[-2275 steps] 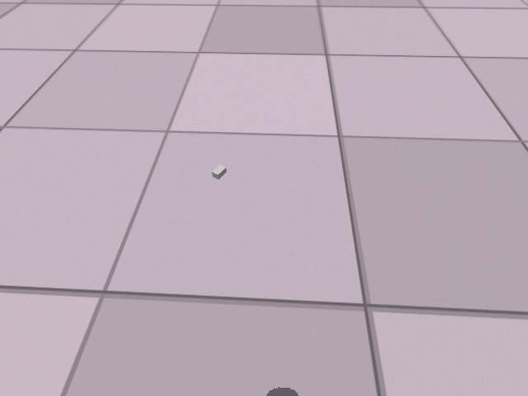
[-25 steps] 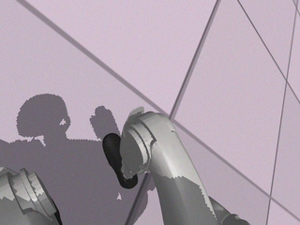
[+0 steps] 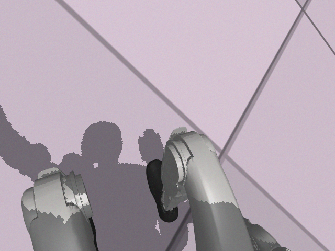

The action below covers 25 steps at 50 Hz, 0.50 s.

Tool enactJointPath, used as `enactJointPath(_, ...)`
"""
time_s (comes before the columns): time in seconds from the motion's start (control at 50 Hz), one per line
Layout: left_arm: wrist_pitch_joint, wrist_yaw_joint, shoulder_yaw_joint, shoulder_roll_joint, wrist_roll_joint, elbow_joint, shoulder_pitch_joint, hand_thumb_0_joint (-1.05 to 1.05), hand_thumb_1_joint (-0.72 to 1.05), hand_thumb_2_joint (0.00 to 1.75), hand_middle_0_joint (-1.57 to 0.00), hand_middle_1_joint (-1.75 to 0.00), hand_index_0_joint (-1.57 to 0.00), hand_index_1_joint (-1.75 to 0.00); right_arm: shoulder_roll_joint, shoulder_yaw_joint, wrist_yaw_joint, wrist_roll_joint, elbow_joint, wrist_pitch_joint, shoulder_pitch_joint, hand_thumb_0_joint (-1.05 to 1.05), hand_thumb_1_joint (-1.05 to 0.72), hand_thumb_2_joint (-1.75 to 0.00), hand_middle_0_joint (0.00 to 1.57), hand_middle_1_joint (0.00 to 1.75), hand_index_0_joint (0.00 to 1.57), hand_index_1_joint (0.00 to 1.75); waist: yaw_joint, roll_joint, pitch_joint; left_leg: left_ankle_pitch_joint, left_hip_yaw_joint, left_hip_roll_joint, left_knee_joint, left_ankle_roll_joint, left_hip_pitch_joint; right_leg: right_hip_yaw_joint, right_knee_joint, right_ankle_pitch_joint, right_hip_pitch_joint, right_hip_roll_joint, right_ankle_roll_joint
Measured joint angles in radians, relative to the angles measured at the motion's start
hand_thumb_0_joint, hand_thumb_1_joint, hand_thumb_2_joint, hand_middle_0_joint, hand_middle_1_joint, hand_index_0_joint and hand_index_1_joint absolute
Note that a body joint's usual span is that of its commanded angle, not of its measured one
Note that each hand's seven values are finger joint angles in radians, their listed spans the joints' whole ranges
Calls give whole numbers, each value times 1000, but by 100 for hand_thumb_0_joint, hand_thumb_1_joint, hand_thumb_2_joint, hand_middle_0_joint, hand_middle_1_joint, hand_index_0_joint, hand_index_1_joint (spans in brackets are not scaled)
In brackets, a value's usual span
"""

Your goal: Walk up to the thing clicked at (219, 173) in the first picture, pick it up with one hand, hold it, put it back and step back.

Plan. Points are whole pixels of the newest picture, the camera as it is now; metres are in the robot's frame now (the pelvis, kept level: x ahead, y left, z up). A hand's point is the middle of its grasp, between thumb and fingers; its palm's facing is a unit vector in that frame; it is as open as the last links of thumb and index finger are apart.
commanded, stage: settle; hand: left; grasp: from above
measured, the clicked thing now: out of the picture +0.49 +0.35 -0.24
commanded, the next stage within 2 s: lift in 0.20 s
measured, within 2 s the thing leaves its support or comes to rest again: neither
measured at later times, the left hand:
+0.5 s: hand out of the picture +0.48 +0.33 -0.15, palm faces -0.47 -0.12 -0.88, open 6.9 cm
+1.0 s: hand out of the picture +0.40 +0.34 +0.00, palm faces -0.47 -0.14 -0.87, open 6.9 cm
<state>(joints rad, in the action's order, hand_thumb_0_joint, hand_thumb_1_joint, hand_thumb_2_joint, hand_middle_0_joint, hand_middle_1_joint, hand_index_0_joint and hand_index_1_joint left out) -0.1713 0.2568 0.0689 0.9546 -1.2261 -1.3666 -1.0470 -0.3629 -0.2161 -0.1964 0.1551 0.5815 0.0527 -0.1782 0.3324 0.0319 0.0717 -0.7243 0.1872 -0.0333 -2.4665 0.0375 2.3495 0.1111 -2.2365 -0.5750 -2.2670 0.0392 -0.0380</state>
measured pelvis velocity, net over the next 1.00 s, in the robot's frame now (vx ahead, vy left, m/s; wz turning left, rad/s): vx -0.01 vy -0.01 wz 0.13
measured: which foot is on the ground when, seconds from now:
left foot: down 0.00-1.00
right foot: down 0.00-1.00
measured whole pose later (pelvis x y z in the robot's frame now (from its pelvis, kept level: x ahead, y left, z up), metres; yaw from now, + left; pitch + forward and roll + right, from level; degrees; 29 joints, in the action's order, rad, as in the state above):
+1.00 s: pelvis -0.01 -0.01 +0.10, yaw +8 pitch +36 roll -8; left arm -0.16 -0.01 0.01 0.69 -1.03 -0.87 -0.71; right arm -0.31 -0.02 -0.05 0.02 0.59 -0.10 -0.17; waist 0.14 -0.06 -0.15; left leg -0.67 0.08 -0.03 -2.10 0.03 2.06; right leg 0.03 -1.97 -0.56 -2.03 0.06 -0.05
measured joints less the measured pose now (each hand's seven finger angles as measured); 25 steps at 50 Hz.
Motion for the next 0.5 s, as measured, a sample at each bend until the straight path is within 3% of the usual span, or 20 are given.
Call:
enactJointPath(0.24, -11, -10, 1, -44, -26, 15, -33, 1, 46, 0, -103, -1, -108, 0, 13, 42, 35, -19, -12, -41, 1, 0, -90, -90, 20, 30, 20, 29, -1, -21, -35, 26, -22, -7, 36, -18, -3, -22, 4, 13, -15, 10, -3)
enactJointPath(0.4, 10, -50, 6, -59, 5, 18, -30, 1, 46, 0, -103, -2, -108, 0, 24, 53, 59, -29, -9, -61, -10, 0, -90, -90, 20, 30, 20, 29, -10, -39, -43, 36, -38, -1, 68, -21, -15, -37, 21, 21, -17, 8, -6)
enactJointPath(0.5, 17, -102, 12, -87, 41, 85, 6, 1, 47, 0, -101, -5, -107, -2, 30, 72, 72, -44, -8, -80, -34, 0, -90, -90, 20, 30, 20, 29, -29, -50, -58, 38, -44, -2, 93, -24, -25, -42, 38, 20, -12, 11, -6)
